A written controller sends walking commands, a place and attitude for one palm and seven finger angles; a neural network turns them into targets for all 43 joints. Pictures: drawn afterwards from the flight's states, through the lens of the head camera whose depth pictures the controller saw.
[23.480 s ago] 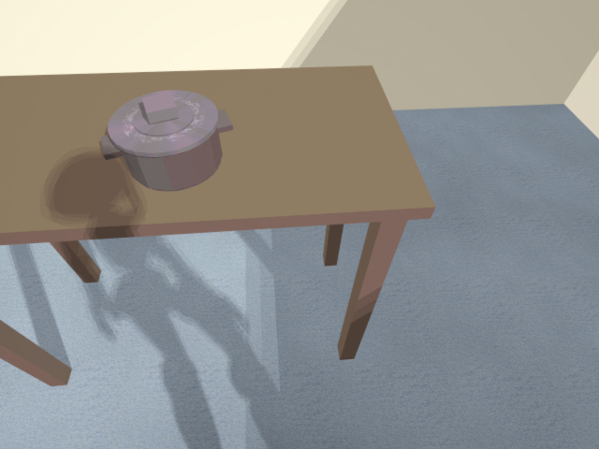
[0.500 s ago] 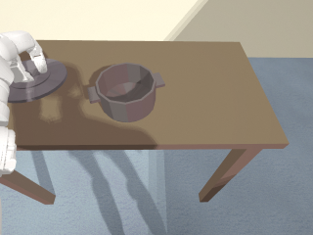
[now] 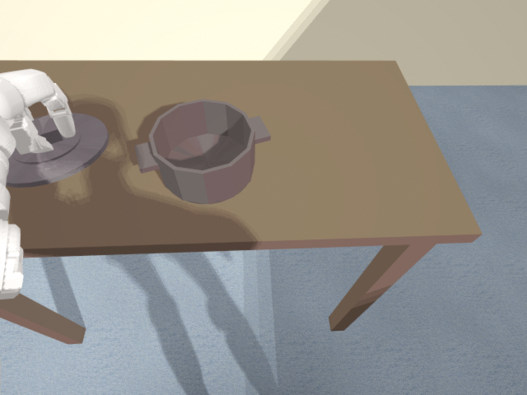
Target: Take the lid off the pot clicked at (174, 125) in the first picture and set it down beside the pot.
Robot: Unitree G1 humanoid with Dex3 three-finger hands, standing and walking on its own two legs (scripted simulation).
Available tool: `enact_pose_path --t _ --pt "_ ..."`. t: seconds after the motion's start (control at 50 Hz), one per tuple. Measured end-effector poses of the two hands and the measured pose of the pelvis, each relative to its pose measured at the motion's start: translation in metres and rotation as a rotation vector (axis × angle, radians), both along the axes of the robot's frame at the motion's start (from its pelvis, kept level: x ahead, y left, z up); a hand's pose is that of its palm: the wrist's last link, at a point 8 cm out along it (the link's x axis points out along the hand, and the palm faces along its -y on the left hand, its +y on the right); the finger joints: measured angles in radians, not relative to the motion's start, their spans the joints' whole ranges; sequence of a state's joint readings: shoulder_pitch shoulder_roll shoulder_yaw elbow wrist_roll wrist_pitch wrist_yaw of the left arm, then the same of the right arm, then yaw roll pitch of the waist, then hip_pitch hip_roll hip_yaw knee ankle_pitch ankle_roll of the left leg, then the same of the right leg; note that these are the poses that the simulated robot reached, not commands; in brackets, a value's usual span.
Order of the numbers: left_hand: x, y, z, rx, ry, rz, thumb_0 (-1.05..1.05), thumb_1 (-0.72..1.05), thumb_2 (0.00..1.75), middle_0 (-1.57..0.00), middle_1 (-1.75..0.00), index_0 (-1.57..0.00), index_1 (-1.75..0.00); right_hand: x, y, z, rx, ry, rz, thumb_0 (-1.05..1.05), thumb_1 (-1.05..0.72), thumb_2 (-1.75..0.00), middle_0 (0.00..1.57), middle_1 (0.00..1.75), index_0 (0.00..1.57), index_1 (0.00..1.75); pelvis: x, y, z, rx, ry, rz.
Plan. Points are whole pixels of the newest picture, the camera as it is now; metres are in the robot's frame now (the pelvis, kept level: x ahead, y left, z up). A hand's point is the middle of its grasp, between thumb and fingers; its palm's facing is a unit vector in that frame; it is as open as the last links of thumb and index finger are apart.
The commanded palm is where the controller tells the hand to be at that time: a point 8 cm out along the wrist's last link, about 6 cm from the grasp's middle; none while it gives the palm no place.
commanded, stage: lower the lid onto the table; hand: left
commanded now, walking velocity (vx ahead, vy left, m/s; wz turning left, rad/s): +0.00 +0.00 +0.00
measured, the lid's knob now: (40, 132) +0.49 +0.31 +0.12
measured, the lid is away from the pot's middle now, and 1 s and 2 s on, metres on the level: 0.24 0.23 0.25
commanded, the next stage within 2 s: open the fingers wide in 0.84 s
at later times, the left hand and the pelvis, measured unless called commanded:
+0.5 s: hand (46, 148) +0.46 +0.29 +0.11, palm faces -0.49 -0.15 -0.86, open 6.6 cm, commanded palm +0.49 +0.30 +0.18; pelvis +0.00 +0.00 +0.00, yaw +0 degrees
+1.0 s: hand (52, 156) +0.46 +0.29 +0.10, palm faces -0.48 -0.10 -0.87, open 6.5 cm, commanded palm +0.47 +0.29 +0.15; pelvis +0.00 +0.00 -0.01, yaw -1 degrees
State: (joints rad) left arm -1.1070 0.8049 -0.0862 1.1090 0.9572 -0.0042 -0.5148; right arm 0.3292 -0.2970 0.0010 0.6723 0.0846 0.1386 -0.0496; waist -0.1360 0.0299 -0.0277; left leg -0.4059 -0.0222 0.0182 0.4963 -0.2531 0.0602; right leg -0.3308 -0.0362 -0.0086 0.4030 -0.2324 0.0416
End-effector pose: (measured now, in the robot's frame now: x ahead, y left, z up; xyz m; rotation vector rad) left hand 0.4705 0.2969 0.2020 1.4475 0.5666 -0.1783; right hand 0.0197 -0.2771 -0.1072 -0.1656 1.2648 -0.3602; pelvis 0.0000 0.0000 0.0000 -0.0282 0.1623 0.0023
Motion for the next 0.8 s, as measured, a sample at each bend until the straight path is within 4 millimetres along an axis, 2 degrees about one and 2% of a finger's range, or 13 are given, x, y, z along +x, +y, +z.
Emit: enact_pose_path --t 0.4,0.58,0.8 --pt "0.004 -0.004 -0.024 -0.022 0.023 -0.032 0.01 0.23 0.89 -0.53 -0.89 -0.79 -1.03 0.006 -0.001 -0.002 -0.006 0.011 -0.001 0.0 -0.91 -0.9 0.2 0.3 0.2 0.3 0.002 -0.001 -0.003 -0.003 0.025 0.0" --pt "0.002 0.004 -0.038 -0.012 0.057 -0.012 0.01 0.23 0.89 -0.53 -0.89 -0.79 -1.03 -0.003 -0.002 -0.004 -0.009 0.041 -0.016 0.0 -0.91 -0.9 0.2 0.3 0.2 0.3 0.002 -0.002 -0.005 -0.006 0.035 -0.005" --pt "0.002 0.001 -0.046 -0.013 0.068 -0.034 -0.01 0.21 0.89 -0.54 -0.91 -0.82 -1.04 -0.015 -0.002 -0.007 -0.022 0.076 -0.027 0.0 -0.91 -0.9 0.2 0.3 0.2 0.3 -0.001 -0.001 -0.009 -0.01 0.049 -0.004"
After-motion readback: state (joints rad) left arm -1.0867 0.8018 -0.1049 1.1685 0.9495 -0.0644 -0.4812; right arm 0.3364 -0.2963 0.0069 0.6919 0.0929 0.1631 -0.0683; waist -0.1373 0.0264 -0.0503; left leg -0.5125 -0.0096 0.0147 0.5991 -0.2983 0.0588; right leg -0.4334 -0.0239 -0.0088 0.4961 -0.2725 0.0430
